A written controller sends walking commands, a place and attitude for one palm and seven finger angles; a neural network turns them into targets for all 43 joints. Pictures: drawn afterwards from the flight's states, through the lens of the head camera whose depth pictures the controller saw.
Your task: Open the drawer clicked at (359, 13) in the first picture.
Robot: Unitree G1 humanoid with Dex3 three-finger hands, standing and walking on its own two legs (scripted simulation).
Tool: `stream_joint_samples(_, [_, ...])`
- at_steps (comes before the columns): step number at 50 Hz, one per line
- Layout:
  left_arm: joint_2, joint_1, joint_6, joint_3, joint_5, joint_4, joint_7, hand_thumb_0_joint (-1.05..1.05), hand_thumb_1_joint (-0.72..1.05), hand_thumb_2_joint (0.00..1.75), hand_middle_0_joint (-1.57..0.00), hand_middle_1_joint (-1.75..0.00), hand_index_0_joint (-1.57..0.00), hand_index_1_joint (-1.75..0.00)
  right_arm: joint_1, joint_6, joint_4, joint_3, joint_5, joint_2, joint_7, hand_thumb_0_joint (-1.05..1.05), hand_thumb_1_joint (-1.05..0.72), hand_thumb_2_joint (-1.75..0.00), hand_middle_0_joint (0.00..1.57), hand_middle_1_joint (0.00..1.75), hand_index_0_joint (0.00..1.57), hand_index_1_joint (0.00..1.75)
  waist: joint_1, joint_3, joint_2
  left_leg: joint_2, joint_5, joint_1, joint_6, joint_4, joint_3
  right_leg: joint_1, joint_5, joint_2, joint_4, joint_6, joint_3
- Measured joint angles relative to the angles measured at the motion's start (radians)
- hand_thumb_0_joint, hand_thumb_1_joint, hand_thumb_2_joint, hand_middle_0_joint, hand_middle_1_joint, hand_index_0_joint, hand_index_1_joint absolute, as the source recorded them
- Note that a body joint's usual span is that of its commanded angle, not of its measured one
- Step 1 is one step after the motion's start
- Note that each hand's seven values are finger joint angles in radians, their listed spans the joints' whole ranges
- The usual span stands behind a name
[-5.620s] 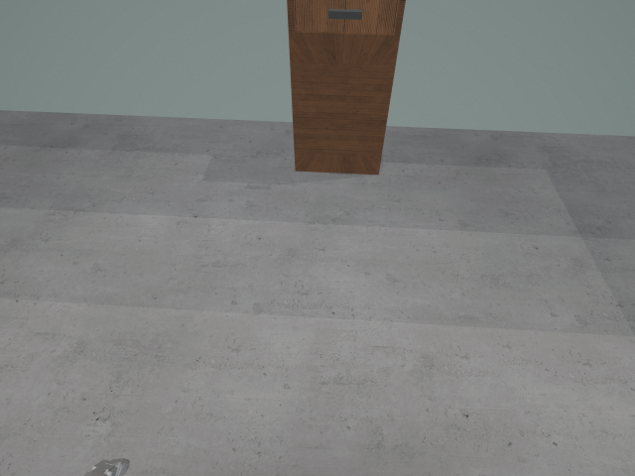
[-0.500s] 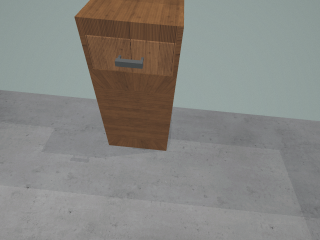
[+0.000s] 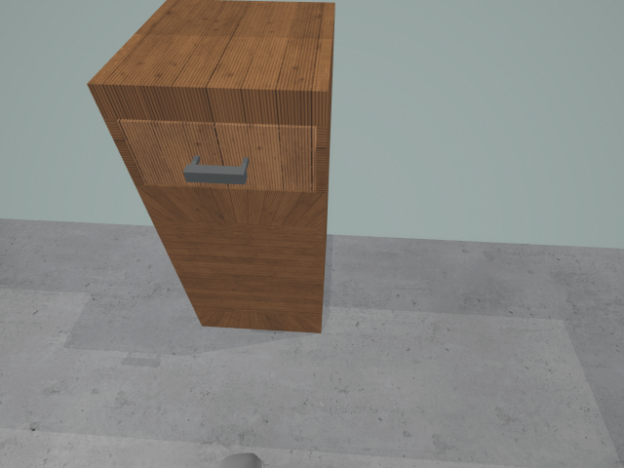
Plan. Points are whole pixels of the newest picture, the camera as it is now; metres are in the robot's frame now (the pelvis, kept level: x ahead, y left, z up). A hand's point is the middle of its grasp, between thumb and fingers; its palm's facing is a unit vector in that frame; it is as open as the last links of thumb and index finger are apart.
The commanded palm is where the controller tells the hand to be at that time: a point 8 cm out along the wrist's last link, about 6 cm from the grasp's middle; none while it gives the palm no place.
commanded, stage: take the last steps up to it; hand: left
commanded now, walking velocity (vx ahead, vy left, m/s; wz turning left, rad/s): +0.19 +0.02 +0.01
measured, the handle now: (218, 167) +0.65 +0.22 -0.01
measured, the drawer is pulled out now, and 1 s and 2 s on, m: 0.00 0.00 0.00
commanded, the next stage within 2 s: come to a stop and stand still in 0.10 s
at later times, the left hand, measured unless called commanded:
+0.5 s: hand out of the picture +0.15 +0.22 -0.18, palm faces +0.02 -0.98 -0.21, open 7.4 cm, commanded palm none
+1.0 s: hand out of the picture +0.14 +0.18 -0.15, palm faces +0.05 -0.96 -0.27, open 7.4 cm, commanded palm none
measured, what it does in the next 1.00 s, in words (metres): steps on the spot: left foot, then right foot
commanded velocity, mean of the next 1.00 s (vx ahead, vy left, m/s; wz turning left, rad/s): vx -0.05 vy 0.04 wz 0.00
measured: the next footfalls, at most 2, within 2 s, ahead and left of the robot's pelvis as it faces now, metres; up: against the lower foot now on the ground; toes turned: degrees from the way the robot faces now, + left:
left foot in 0.18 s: +0.17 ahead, +0.14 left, +0.00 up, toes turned +8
right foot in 0.62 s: +0.14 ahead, -0.09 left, +0.00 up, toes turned -5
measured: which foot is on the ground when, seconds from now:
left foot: up 0.00-0.16, down 0.18-0.62, up 0.64-1.00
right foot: down 0.00-0.18, up 0.20-0.60, down 0.62-1.00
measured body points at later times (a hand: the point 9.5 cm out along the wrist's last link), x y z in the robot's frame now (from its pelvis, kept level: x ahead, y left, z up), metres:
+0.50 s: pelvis +0.11 +0.03 +0.00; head +0.14 +0.04 +0.45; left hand +0.15 +0.27 -0.16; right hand +0.16 -0.21 -0.15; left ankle +0.13 +0.14 -0.74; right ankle +0.11 -0.10 -0.70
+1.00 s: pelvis +0.08 -0.01 +0.01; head +0.11 -0.04 +0.45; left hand +0.13 +0.23 -0.13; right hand +0.13 -0.26 -0.16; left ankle +0.04 +0.16 -0.69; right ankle +0.12 -0.11 -0.74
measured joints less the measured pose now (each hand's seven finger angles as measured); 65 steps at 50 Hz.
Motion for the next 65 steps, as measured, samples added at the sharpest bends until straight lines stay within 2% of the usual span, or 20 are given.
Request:
stream_joint_samples(7, [0.004, 0.082, 0.014, -0.004, 0.002, 0.046, -0.013, -0.01, 0.92, 0.89, -0.20, -0.30, -0.20, -0.30, -0.078, -0.016, -0.039, 0.010, 0.003, 0.005, 0.013, 0.00, -0.91, -0.90, 0.20, 0.30, 0.20, 0.30, 0.044, -0.008, -0.020, -0.018, 0.055, 0.082, -0.001, -0.325, 0.032, 0.082, -0.063, -0.007, -0.008, 0.040, 0.006])
stream_joint_samples(9, [0.001, 0.110, 0.023, -0.005, -0.002, 0.055, -0.013, 0.00, 0.91, 0.89, -0.20, -0.30, -0.20, -0.30, -0.082, -0.032, -0.045, 0.017, 0.002, 0.004, 0.012, 0.00, -0.91, -0.90, 0.20, 0.30, 0.20, 0.30, 0.050, -0.011, -0.020, -0.028, 0.109, 0.145, 0.009, -0.425, 0.042, 0.081, -0.115, -0.013, 0.051, 0.058, 0.010])
stream_joint_samples(11, [0.007, 0.117, 0.041, -0.003, -0.004, 0.065, -0.013, 0.00, 0.91, 0.89, -0.20, -0.30, -0.20, -0.30, -0.088, -0.043, -0.047, 0.022, -0.004, 0.019, 0.006, 0.00, -0.91, -0.90, 0.20, 0.30, 0.20, 0.30, 0.054, -0.001, -0.051, -0.050, 0.087, 0.151, 0.039, -0.388, 0.064, 0.028, -0.216, -0.036, 0.210, 0.047, 0.043])
stream_joint_samples(14, [0.003, 0.106, 0.058, -0.006, -0.005, 0.073, -0.006, 0.00, 0.91, 0.89, -0.20, -0.30, -0.20, -0.30, -0.079, -0.042, -0.049, 0.025, 0.001, 0.033, -0.019, -0.01, -0.92, -0.90, 0.20, 0.30, 0.20, 0.30, 0.049, 0.006, -0.063, -0.067, 0.052, 0.193, 0.061, -0.420, 0.086, -0.085, -0.267, -0.036, 0.442, 0.044, 0.087])
stream_joint_samples(18, [-0.005, 0.063, 0.068, -0.015, -0.012, 0.055, 0.003, 0.00, 0.91, 0.89, -0.20, -0.30, -0.20, -0.30, -0.085, -0.026, -0.023, 0.032, 0.008, 0.024, -0.044, -0.02, -0.95, -0.90, 0.21, 0.30, 0.21, 0.30, 0.042, 0.024, -0.064, -0.088, 0.087, 0.256, 0.063, -0.519, 0.097, -0.142, -0.206, -0.051, 0.404, 0.074, 0.111])
stream_joint_samples(22, [0.004, 0.014, 0.094, -0.008, -0.007, 0.011, 0.007, 0.00, 0.91, 0.89, -0.20, -0.30, -0.20, -0.30, -0.092, 0.004, -0.011, 0.024, 0.009, 0.023, -0.048, -0.01, -0.94, -0.90, 0.21, 0.30, 0.21, 0.30, 0.033, 0.046, -0.058, -0.081, 0.088, 0.275, 0.055, -0.539, 0.097, -0.179, -0.201, -0.044, 0.401, 0.081, 0.123])
stream_joint_samples(26, [0.020, -0.034, 0.110, 0.006, -0.007, -0.031, 0.009, 0.00, 0.91, 0.89, -0.20, -0.30, -0.20, -0.30, -0.093, 0.029, -0.012, 0.009, 0.002, 0.018, -0.044, -0.01, -0.93, -0.90, 0.21, 0.30, 0.21, 0.30, 0.024, 0.063, -0.039, -0.055, 0.075, 0.271, 0.032, -0.515, 0.095, -0.192, -0.208, -0.030, 0.414, 0.075, 0.126])
stream_joint_samples(28, [0.025, -0.051, 0.108, 0.009, -0.008, -0.050, 0.009, 0.00, 0.91, 0.89, -0.20, -0.30, -0.20, -0.30, -0.094, 0.037, -0.014, 0.001, -0.001, 0.009, -0.039, 0.00, -0.92, -0.90, 0.21, 0.30, 0.21, 0.30, 0.020, 0.068, -0.023, -0.041, 0.064, 0.262, 0.018, -0.492, 0.094, -0.166, -0.179, -0.030, 0.350, 0.069, 0.119])
stream_joint_samples(30, [0.031, -0.055, 0.094, 0.009, -0.006, -0.067, 0.008, 0.00, 0.91, 0.89, -0.20, -0.30, -0.20, -0.30, -0.089, 0.044, -0.017, -0.005, 0.001, 0.000, -0.031, 0.00, -0.92, -0.90, 0.21, 0.30, 0.21, 0.30, 0.020, 0.064, -0.013, -0.032, 0.044, 0.244, -0.001, -0.450, 0.095, -0.111, -0.069, -0.036, 0.212, 0.068, 0.111])
stream_joint_samples(31, [0.038, -0.052, 0.083, 0.007, -0.003, -0.074, 0.009, 0.00, 0.91, 0.89, -0.20, -0.30, -0.20, -0.30, -0.084, 0.045, -0.020, -0.008, 0.004, -0.002, -0.026, 0.00, -0.91, -0.90, 0.21, 0.30, 0.21, 0.30, 0.020, 0.055, -0.017, -0.032, 0.027, 0.226, -0.010, -0.416, 0.098, -0.088, -0.033, -0.042, 0.155, 0.058, 0.113])
stream_joint_samples(32, [0.034, -0.058, 0.075, 0.005, 0.000, -0.072, 0.012, 0.00, 0.91, 0.89, -0.20, -0.30, -0.20, -0.30, -0.087, 0.050, -0.023, -0.012, 0.008, -0.012, -0.022, 0.00, -0.91, -0.90, 0.21, 0.30, 0.21, 0.30, 0.017, 0.058, -0.002, -0.031, -0.036, 0.202, -0.013, -0.362, 0.078, -0.093, -0.052, -0.034, 0.166, 0.045, 0.108])
stream_joint_samples(34, [0.021, -0.065, 0.070, -0.006, 0.002, -0.072, 0.011, 0.00, 0.91, 0.89, -0.20, -0.30, -0.20, -0.30, -0.089, 0.067, -0.030, -0.018, 0.012, -0.030, -0.022, 0.00, -0.91, -0.90, 0.21, 0.30, 0.20, 0.30, 0.009, 0.060, 0.023, -0.062, -0.171, 0.148, -0.006, -0.215, 0.005, -0.097, -0.076, -0.029, 0.180, 0.025, 0.096])
stream_joint_samples(35, [0.015, -0.066, 0.070, -0.009, 0.002, -0.073, 0.011, 0.00, 0.91, 0.89, -0.20, -0.30, -0.20, -0.30, -0.089, 0.074, -0.031, -0.021, 0.011, -0.037, -0.021, 0.00, -0.91, -0.90, 0.20, 0.30, 0.20, 0.30, 0.009, 0.058, 0.028, -0.081, -0.194, 0.123, -0.004, -0.135, -0.020, -0.094, -0.074, -0.030, 0.171, 0.019, 0.095])
stream_joint_samples(38, [-0.002, -0.069, 0.073, -0.013, 0.001, -0.079, 0.013, 0.00, 0.90, 0.89, -0.20, -0.30, -0.20, -0.30, -0.084, 0.079, -0.032, -0.022, 0.009, -0.052, -0.014, 0.00, -0.91, -0.90, 0.20, 0.30, 0.20, 0.30, 0.012, 0.052, 0.032, -0.114, -0.154, 0.074, -0.012, 0.045, -0.056, -0.079, -0.040, -0.033, 0.119, 0.013, 0.093])
stream_joint_samples(42, [-0.012, -0.066, 0.068, -0.015, -0.001, -0.087, 0.013, 0.00, 0.90, 0.89, -0.20, -0.30, -0.20, -0.30, -0.069, 0.082, -0.033, -0.019, 0.005, -0.062, -0.005, 0.00, -0.91, -0.90, 0.20, 0.30, 0.20, 0.30, 0.022, 0.039, 0.020, -0.122, -0.092, 0.070, -0.030, 0.093, -0.072, -0.067, 0.000, -0.043, 0.060, 0.009, 0.086])
stream_joint_samples(49, [-0.002, -0.029, 0.069, -0.011, 0.007, -0.078, 0.004, 0.00, 0.90, 0.89, -0.20, -0.30, -0.21, -0.30, -0.061, 0.079, -0.038, -0.008, 0.007, -0.065, 0.001, 0.00, -0.91, -0.90, 0.20, 0.30, 0.20, 0.30, 0.048, 0.022, -0.011, -0.097, -0.105, 0.154, -0.028, -0.114, -0.074, -0.070, 0.046, -0.060, 0.009, 0.018, 0.082])
stream_joint_samples(52, [0.013, -0.011, 0.077, -0.006, 0.010, -0.061, 0.001, 0.00, 0.90, 0.89, -0.20, -0.30, -0.21, -0.30, -0.063, 0.066, -0.045, -0.001, 0.011, -0.058, 0.000, 0.00, -0.91, -0.90, 0.20, 0.30, 0.20, 0.30, 0.059, 0.016, -0.026, -0.093, -0.108, 0.206, -0.015, -0.250, -0.060, -0.082, 0.060, -0.063, 0.005, 0.029, 0.084])
stream_joint_samples(56, [0.031, 0.018, 0.094, 0.000, 0.000, -0.029, 0.002, 0.00, 0.90, 0.89, -0.20, -0.30, -0.21, -0.30, -0.046, 0.033, -0.056, 0.013, 0.011, -0.052, -0.006, 0.00, -0.91, -0.90, 0.20, 0.30, 0.20, 0.30, 0.055, -0.008, -0.016, -0.080, -0.018, 0.308, 0.011, -0.510, -0.053, -0.120, 0.052, -0.044, 0.049, 0.055, 0.072])
stream_joint_samples(61, [0.061, 0.034, 0.111, -0.001, -0.002, 0.020, 0.001, 0.00, 0.90, 0.89, -0.20, -0.30, -0.20, -0.30, -0.017, 0.030, -0.022, 0.042, 0.005, 0.012, -0.019, 0.00, -0.91, -0.90, 0.20, 0.30, 0.20, 0.30, 0.054, -0.022, -0.072, -0.109, 0.011, 0.319, 0.013, -0.529, -0.044, -0.127, -0.082, -0.048, 0.146, 0.064, 0.110])
stream_joint_samples(65, [0.051, 0.048, 0.088, -0.019, -0.007, 0.044, -0.002, 0.00, 0.91, 0.89, -0.20, -0.30, -0.20, -0.30, -0.005, 0.022, 0.010, 0.051, 0.010, 0.028, -0.034, 0.01, -0.93, -0.90, 0.21, 0.30, 0.20, 0.30, 0.057, -0.024, -0.081, -0.136, 0.017, 0.325, 0.021, -0.542, -0.028, -0.049, -0.012, -0.051, 0.062, 0.065, 0.138])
